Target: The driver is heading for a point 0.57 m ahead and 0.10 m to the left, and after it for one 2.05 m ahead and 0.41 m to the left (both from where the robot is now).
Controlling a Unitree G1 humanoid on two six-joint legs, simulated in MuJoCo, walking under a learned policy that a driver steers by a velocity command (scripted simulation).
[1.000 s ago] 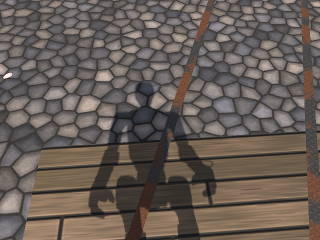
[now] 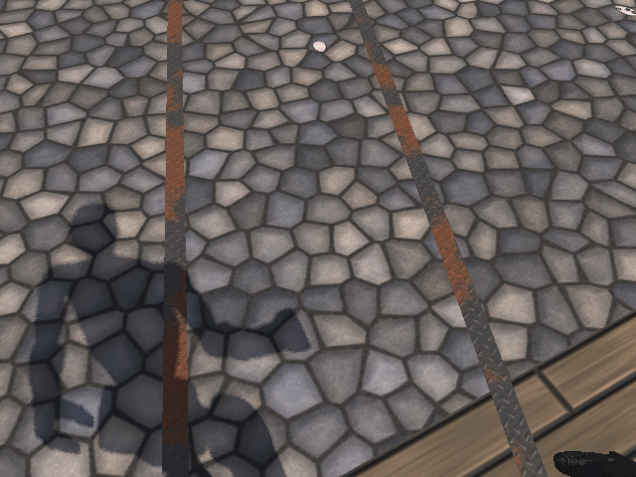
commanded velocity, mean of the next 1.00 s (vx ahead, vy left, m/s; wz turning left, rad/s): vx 0.45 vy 0.00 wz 0.20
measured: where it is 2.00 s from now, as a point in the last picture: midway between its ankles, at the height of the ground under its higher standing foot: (334, 439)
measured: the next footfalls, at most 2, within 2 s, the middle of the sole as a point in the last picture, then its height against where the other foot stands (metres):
right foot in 0.44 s outside the picture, level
left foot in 0.94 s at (282, 416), level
